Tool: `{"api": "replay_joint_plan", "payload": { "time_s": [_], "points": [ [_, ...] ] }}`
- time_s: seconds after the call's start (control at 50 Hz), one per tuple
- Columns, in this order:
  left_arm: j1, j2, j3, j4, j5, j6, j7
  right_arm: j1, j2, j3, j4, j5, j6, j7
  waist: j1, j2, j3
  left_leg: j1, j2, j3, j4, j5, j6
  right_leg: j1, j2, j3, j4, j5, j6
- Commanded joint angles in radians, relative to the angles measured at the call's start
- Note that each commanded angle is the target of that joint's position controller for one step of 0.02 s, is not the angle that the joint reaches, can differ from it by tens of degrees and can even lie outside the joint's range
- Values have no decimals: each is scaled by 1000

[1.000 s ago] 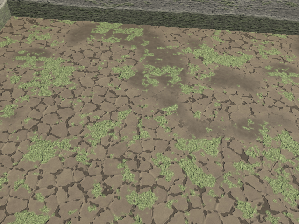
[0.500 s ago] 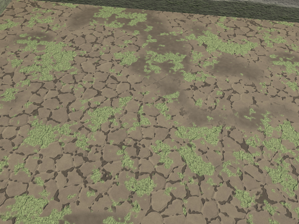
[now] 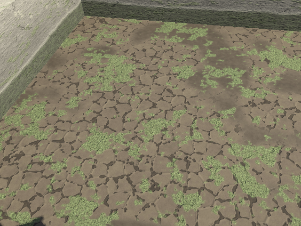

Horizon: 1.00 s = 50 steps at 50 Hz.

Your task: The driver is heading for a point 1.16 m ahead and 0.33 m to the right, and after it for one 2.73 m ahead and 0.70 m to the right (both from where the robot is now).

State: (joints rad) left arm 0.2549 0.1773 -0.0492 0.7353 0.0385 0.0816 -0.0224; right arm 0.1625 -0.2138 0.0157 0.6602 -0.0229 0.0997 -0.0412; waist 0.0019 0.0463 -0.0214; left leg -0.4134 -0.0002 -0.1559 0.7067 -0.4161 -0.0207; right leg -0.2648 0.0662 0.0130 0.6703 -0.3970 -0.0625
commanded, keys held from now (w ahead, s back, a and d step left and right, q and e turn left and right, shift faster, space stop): w+shift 1.00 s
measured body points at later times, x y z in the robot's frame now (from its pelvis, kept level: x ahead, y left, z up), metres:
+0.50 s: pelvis +0.00 +0.01 +0.02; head +0.01 +0.02 +0.47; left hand +0.26 +0.22 +0.01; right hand +0.30 -0.14 +0.04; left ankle +0.00 +0.15 -0.72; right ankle -0.03 -0.09 -0.72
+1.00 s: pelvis +0.00 +0.03 +0.02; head -0.02 +0.04 +0.47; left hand +0.27 +0.23 +0.03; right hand +0.29 -0.14 +0.05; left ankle +0.00 +0.15 -0.72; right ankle -0.03 -0.09 -0.72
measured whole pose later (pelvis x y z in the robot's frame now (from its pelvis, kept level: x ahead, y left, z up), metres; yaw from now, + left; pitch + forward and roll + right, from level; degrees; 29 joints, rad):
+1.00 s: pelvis +0.00 +0.03 +0.02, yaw +0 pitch +1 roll +0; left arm -0.01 0.29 -0.15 0.38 0.08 -0.01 -0.05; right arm -0.05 -0.28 0.17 0.34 -0.07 -0.02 0.05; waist 0.01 -0.01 -0.06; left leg -0.26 -0.02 -0.05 0.50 -0.25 0.00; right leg -0.19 0.02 0.03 0.48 -0.30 0.00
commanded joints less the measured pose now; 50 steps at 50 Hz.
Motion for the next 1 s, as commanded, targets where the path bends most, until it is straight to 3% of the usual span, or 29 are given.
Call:
{"api": "replay_joint_plan", "payload": {
  "time_s": [0.02, 0.06, 0.12, 0.14, 0.2, 0.3, 0.36, 0.48, 0.72, 0.74, 0.78, 0.8, 0.84, 0.86, 0.88, 0.9, 0.96, 0.98, 1.0],
  "points": [
    [-62, 108, 25, -60, -21, -32, 10, 44, -39, 2, -33, -25, -14, 6, -41, -154, 28, 148, 43, 8, -39, 102, -9, -75, -181, 234, -398, 325, -50],
    [-107, 128, 20, -106, -27, -28, 33, -82, -48, 14, -103, -9, -34, 11, -6, -114, 74, 89, 39, 32, -141, 163, -7, 17, -184, 258, -435, 191, -45],
    [-120, 183, 22, -174, -4, -13, 47, -167, -48, 39, -190, -24, -73, 11, 34, -126, 57, 47, 22, 70, -186, 174, -8, 154, -221, 320, -428, 233, -83],
    [-120, 181, 18, -191, 2, -9, 46, -171, -43, 48, -206, -32, -86, 15, 37, -122, 38, 67, 25, 79, -210, 189, -3, 181, -222, 319, -405, 304, -94],
    [-141, 161, 1, -234, 20, -3, 36, -168, -46, 63, -239, -54, -111, 29, 26, -69, -49, 151, 27, 104, -258, 290, 7, 232, -184, 238, -352, 427, -89],
    [-216, 148, -26, -320, 50, -30, 0, -248, -75, 85, -327, -71, -125, 45, 26, -26, -137, 256, 65, 66, -246, 559, 14, 227, -108, 126, -276, 545, -41],
    [-278, 160, -38, -365, 52, -52, -15, -290, -96, 93, -365, -75, -128, 57, 21, -16, -153, 266, 85, 43, -242, 576, 18, 208, -117, 122, -265, 518, -21],
    [-368, 181, -52, -423, 57, -77, -28, -360, -121, 105, -420, -66, -131, 69, 23, -11, -149, 248, 109, 9, -256, 535, 14, 167, -143, 127, -265, 401, 17],
    [-453, 195, -65, -474, 45, -104, -32, -408, -148, 112, -446, -52, -142, 87, 6, -32, -165, 207, 126, -19, -270, 441, 6, 130, -181, 139, -257, 305, 50],
    [-417, 195, -59, -454, 37, -113, -25, -402, -160, 108, -433, -38, -139, 82, 26, -32, -210, 205, 130, -34, -289, 351, 8, 167, -186, 134, -246, 223, 52],
    [-428, 196, -60, -457, 30, -116, -24, -416, -158, 108, -439, -33, -136, 81, 24, -33, -156, 173, 125, -33, -297, 294, 7, 130, -186, 138, -251, 189, 50],
    [-468, 197, -67, -479, 37, -108, -31, -422, -145, 113, -452, -46, -137, 87, 1, -35, -91, 165, 119, -17, -275, 371, 9, 74, -182, 145, -264, 255, 51],
    [-457, 200, -68, -482, 45, -106, -30, -402, -150, 112, -447, -55, -139, 89, -3, -40, -143, 191, 121, -16, -259, 423, 9, 94, -185, 144, -254, 300, 54],
    [-414, 200, -61, -460, 37, -115, -22, -392, -164, 108, -433, -41, -138, 84, 18, -39, -207, 199, 126, -32, -277, 350, 10, 144, -188, 138, -239, 232, 55],
    [-415, 199, -62, -460, 32, -118, -21, -399, -165, 108, -434, -35, -138, 83, 18, -33, -186, 184, 126, -35, -284, 327, 11, 138, -188, 137, -242, 216, 53],
    [-455, 200, -69, -481, 36, -112, -28, -409, -153, 111, -446, -48, -139, 87, -2, -32, -122, 177, 120, -18, -265, 402, 11, 85, -184, 145, -256, 285, 53],
    [-440, 205, -69, -483, 44, -108, -27, -389, -157, 112, -439, -57, -141, 88, -4, -35, -171, 202, 123, -18, -252, 455, 12, 109, -187, 143, -246, 331, 57],
    [-399, 203, -63, -461, 36, -116, -18, -383, -168, 109, -426, -42, -139, 82, 18, -34, -224, 207, 129, -35, -272, 377, 15, 155, -190, 136, -235, 254, 57],
    [-399, 203, -64, -460, 31, -119, -17, -389, -169, 109, -426, -36, -139, 81, 19, -29, -201, 191, 128, -36, -280, 351, 16, 148, -189, 136, -238, 234, 56]
  ]
}}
